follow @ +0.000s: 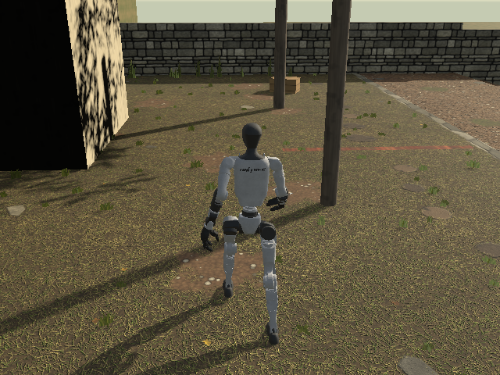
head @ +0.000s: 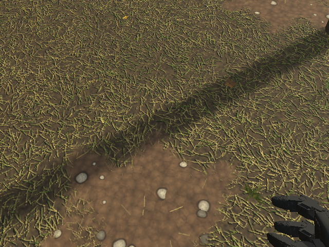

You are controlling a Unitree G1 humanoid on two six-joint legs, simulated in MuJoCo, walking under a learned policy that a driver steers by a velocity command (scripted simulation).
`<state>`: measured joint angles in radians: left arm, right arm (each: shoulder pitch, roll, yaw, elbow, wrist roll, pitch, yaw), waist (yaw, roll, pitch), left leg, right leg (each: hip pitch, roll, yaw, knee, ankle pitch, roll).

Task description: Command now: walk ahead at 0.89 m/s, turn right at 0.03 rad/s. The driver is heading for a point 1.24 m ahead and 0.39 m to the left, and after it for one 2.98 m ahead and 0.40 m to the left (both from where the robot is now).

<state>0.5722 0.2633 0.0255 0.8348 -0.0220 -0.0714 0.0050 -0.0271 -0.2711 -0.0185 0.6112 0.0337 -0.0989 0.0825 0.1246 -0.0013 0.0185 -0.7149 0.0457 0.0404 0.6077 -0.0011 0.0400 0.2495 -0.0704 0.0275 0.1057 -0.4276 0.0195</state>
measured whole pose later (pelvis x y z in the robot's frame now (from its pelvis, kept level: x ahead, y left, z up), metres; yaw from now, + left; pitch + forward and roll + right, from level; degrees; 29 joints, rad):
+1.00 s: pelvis +0.89 +0.03 -0.01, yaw +17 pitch -2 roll -3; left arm 0.40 0.26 0.04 0.85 0.02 -0.09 0.02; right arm 0.11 -0.28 -0.04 0.70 0.05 -0.04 0.07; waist 0.06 0.01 0.05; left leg -0.74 0.05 0.10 0.74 0.12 0.11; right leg 0.31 0.05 -0.31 0.21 -0.46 0.03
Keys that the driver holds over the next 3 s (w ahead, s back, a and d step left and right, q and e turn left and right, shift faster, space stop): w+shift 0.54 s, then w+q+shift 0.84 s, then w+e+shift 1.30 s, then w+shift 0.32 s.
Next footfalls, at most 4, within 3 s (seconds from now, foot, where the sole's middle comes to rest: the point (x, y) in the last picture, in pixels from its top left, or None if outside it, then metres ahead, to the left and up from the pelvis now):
0.04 left None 0.25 0.14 -0.75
0.56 right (221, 181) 0.73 -0.10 -0.75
1.04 left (174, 105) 1.13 0.15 -0.75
1.48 right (170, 49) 1.57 0.22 -0.75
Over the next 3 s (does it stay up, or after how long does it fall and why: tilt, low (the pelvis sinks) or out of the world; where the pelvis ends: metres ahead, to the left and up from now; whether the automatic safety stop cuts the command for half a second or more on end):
stays up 2.53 0.57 0.02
